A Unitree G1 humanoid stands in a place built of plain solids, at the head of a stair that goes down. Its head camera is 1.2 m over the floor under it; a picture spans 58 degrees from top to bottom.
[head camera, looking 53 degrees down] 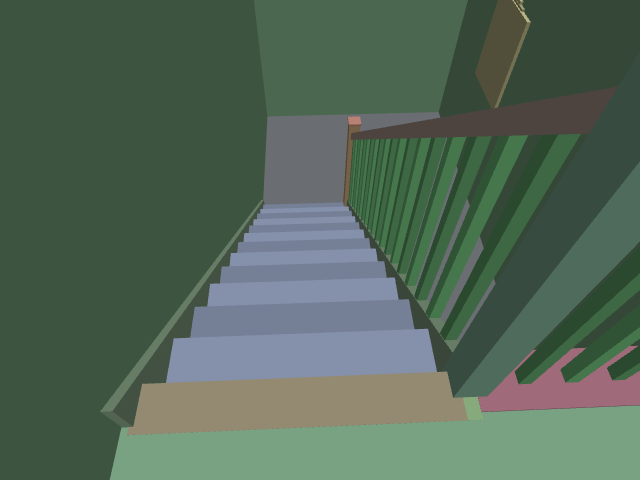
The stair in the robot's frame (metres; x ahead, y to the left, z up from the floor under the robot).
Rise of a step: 0.19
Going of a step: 0.22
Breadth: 0.88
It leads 2 degrees to the left of straight ahead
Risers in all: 13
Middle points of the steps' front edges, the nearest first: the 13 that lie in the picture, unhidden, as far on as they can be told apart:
0.42 0.07 0.00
0.64 0.06 -0.19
0.86 0.07 -0.38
1.09 0.08 -0.56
1.31 0.09 -0.75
1.53 0.10 -0.94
1.75 0.11 -1.13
1.97 0.12 -1.31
2.20 0.13 -1.50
2.42 0.14 -1.69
2.64 0.14 -1.87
2.86 0.15 -2.06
3.08 0.18 -2.25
